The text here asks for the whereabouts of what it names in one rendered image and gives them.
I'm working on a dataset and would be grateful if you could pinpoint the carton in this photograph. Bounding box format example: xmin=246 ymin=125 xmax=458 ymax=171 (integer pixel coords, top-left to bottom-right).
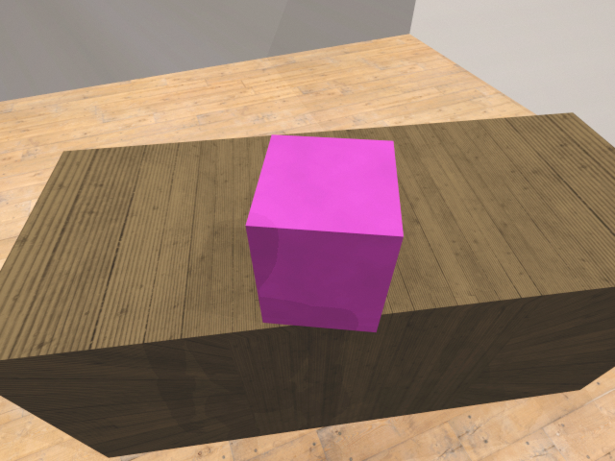
xmin=246 ymin=134 xmax=404 ymax=332

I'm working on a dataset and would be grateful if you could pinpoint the pedestal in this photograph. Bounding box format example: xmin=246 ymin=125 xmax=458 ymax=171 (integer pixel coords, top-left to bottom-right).
xmin=0 ymin=112 xmax=615 ymax=458

